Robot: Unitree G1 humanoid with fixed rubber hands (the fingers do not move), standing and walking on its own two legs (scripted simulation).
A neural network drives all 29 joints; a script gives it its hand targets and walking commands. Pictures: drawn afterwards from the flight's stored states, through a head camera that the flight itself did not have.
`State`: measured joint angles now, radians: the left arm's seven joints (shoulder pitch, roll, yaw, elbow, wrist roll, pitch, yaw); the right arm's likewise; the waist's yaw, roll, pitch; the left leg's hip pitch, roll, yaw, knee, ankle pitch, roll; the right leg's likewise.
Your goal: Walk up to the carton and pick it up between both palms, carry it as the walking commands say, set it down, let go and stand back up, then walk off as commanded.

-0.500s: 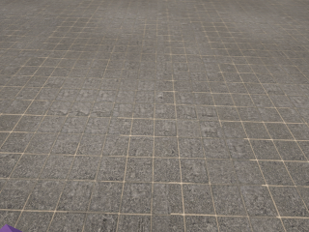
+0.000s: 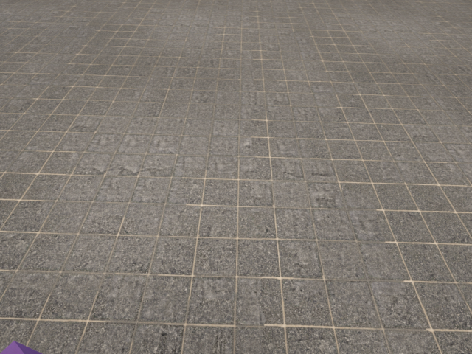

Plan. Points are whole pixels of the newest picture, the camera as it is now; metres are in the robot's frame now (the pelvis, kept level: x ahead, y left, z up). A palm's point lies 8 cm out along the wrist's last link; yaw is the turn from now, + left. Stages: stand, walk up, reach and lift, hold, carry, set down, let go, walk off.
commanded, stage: stand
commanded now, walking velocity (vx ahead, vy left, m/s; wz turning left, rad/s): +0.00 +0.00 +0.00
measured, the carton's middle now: out of the picture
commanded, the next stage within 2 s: walk off in 1.76 s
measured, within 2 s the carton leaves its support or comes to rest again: neither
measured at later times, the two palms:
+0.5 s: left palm out of the picture +0.02 +0.26 -0.14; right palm out of the picture +0.03 -0.27 -0.13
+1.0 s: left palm out of the picture +0.05 +0.28 -0.12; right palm out of the picture +0.08 -0.31 -0.11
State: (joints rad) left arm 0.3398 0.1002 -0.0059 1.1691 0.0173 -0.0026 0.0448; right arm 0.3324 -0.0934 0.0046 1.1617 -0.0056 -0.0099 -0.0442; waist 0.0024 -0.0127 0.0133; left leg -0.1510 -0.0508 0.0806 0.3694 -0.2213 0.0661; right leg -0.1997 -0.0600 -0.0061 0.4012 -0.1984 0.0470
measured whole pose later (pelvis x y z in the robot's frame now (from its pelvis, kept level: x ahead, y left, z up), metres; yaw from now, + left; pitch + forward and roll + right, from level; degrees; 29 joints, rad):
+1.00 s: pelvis +0.00 -0.01 +0.00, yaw +1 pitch -3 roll +0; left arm 0.17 0.34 0.01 1.08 0.02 -0.02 0.01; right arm 0.11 -0.35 -0.01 1.09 -0.01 -0.03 0.00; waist 0.00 -0.01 0.06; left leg -0.10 -0.03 0.06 0.34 -0.20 0.05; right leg -0.12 -0.04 -0.03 0.33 -0.16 0.03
